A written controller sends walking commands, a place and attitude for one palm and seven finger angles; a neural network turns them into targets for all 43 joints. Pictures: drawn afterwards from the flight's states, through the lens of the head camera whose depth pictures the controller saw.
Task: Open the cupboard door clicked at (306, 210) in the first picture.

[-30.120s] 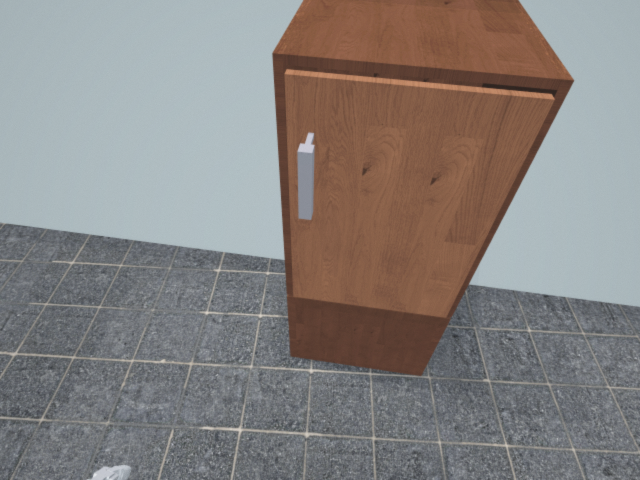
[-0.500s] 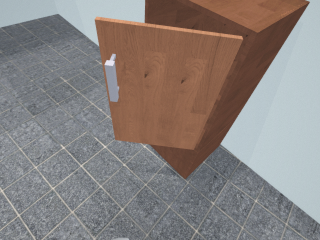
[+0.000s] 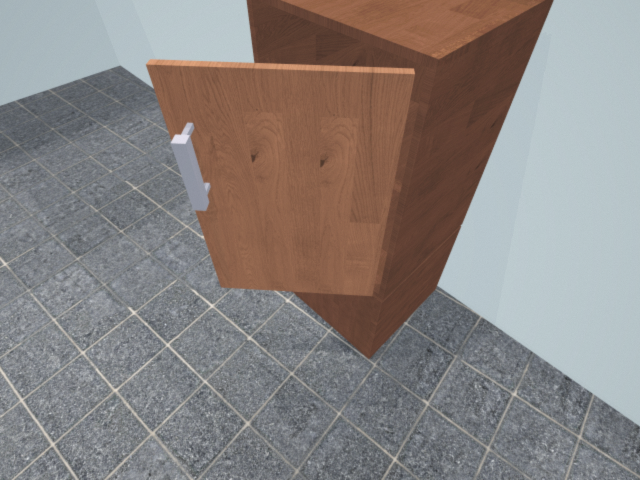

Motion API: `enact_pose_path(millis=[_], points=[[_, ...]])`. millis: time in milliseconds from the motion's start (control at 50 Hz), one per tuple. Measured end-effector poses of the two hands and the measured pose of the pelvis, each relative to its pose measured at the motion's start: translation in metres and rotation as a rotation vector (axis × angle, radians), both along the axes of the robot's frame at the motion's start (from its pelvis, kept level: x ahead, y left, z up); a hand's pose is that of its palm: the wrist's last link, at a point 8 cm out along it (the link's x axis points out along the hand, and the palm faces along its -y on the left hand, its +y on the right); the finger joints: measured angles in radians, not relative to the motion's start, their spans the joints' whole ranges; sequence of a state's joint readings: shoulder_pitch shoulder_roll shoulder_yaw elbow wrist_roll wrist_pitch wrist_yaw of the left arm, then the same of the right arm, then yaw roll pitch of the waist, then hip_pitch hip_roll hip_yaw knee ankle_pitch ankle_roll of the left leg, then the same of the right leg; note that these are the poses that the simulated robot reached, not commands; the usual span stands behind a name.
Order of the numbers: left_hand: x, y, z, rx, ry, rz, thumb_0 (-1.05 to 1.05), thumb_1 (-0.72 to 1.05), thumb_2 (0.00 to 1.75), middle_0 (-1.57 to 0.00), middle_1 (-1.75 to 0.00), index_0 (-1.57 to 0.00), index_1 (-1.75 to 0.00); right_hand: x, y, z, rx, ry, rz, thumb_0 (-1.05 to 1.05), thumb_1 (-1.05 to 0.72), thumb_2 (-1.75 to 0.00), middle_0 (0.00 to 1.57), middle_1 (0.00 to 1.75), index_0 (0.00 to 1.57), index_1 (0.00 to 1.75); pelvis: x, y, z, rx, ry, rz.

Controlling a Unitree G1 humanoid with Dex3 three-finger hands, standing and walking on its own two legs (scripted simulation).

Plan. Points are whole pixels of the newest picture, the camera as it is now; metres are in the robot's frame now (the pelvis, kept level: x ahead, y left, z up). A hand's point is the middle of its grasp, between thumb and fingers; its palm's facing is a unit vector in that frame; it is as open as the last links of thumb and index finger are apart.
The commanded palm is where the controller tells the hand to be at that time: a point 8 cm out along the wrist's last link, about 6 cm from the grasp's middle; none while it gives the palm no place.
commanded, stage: come to a stop and stand still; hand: left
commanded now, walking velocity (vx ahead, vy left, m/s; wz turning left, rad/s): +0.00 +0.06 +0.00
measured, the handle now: (195, 167) +0.59 +0.27 +0.04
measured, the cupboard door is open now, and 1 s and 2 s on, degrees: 41 41 41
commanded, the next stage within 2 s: look again from close up in 0.34 s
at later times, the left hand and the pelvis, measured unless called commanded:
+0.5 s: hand out of the picture +0.01 +0.20 -0.18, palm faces +0.02 -0.98 -0.19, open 7.3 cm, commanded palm none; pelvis +0.00 +0.02 +0.00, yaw +0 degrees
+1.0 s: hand out of the picture +0.03 +0.19 -0.17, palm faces +0.00 -0.97 -0.24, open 7.3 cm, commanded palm none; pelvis +0.00 +0.00 +0.00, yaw +0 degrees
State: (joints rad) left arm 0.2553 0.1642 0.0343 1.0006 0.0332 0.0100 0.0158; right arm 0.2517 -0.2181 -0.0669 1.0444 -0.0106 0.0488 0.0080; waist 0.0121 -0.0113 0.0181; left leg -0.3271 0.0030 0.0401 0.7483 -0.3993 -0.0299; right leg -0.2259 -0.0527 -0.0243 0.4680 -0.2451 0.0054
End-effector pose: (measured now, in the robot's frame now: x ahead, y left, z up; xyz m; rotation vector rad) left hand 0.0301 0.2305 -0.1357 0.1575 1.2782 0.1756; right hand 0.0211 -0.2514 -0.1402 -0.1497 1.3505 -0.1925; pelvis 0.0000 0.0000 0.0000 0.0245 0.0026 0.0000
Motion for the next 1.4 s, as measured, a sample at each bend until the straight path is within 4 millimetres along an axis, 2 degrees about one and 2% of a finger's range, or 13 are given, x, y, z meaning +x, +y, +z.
enact_pose_path(millis=[140,260,460,600,800,980,1120,1180,1320,1400], points=[[-0.016,0.018,-0.016,-0.022,0.051,0.051,0.01,0.92,0.9,-0.21,-0.29,-0.21,-0.3,-0.013,0.021,0.001,-0.031,0.048,0.038,0.0,-0.91,-0.9,0.2,0.3,0.2,0.3,-0.003,0.013,-0.005,-0.018,0.002,0.02],[-0.023,0.023,-0.017,-0.027,0.09,0.049,0.0,0.91,0.9,-0.2,-0.29,-0.2,-0.3,-0.003,0.045,0.001,-0.004,0.018,0.052,0.0,-0.92,-0.9,0.2,0.3,0.2,0.3,0.0,0.019,-0.002,-0.024,-0.01,0.01],[-0.022,0.017,-0.017,-0.038,0.106,0.012,0.0,0.91,0.9,-0.2,-0.29,-0.2,-0.3,0.005,0.046,0.002,-0.005,-0.016,0.035,0.01,-0.93,-0.9,0.21,0.3,0.2,0.3,0.005,0.023,-0.001,-0.029,-0.011,-0.003],[-0.019,0.02,-0.014,-0.011,0.084,-0.016,0.0,0.91,0.9,-0.2,-0.29,-0.2,-0.3,0.007,0.048,-0.008,0.014,-0.061,0.053,0.0,-0.93,-0.9,0.2,0.3,0.2,0.3,0.004,0.026,-0.007,-0.029,-0.015,0.002],[-0.007,0.024,-0.003,0.04,0.046,-0.028,0.0,0.91,0.9,-0.2,-0.29,-0.2,-0.3,0.002,0.041,-0.014,0.043,-0.061,0.042,0.01,-0.93,-0.9,0.2,0.3,0.2,0.3,0.004,0.016,-0.006,-0.014,-0.032,-0.009],[-0.002,0.009,-0.002,0.029,0.032,-0.033,0.0,0.91,0.9,-0.2,-0.29,-0.2,-0.3,-0.008,0.028,-0.012,0.046,-0.019,0.044,0.0,-0.91,-0.9,0.2,0.3,0.2,0.3,0.001,0.001,-0.004,-0.011,-0.025,-0.006],[-0.007,-0.008,-0.008,-0.003,0.044,-0.029,0.0,0.91,0.9,-0.2,-0.29,-0.2,-0.3,-0.013,0.019,-0.01,0.037,0.007,0.042,0.0,-0.91,-0.9,0.2,0.3,0.2,0.3,0.001,-0.007,-0.004,-0.013,-0.025,-0.005],[-0.012,-0.01,-0.011,-0.012,0.054,-0.015,0.0,0.91,0.9,-0.2,-0.29,-0.21,-0.3,-0.015,0.017,-0.011,0.033,0.025,0.045,0.0,-0.91,-0.9,0.2,0.3,0.2,0.3,0.002,-0.007,-0.006,-0.018,-0.022,-0.002],[-0.023,0.005,-0.02,-0.031,0.1,0.03,0.0,0.91,0.9,-0.2,-0.29,-0.21,-0.3,-0.015,0.026,-0.007,0.004,0.06,0.04,0.0,-0.91,-0.9,0.2,0.3,0.2,0.3,0.014,0.008,-0.009,-0.022,-0.01,0.0],[-0.018,0.02,-0.024,-0.022,0.134,0.027,0.0,0.91,0.9,-0.2,-0.29,-0.21,-0.3,-0.015,0.038,-0.007,0.002,0.061,0.03,0.0,-0.91,-0.9,0.2,0.3,0.2,0.3,0.023,0.018,-0.012,-0.015,-0.004,-0.014]])
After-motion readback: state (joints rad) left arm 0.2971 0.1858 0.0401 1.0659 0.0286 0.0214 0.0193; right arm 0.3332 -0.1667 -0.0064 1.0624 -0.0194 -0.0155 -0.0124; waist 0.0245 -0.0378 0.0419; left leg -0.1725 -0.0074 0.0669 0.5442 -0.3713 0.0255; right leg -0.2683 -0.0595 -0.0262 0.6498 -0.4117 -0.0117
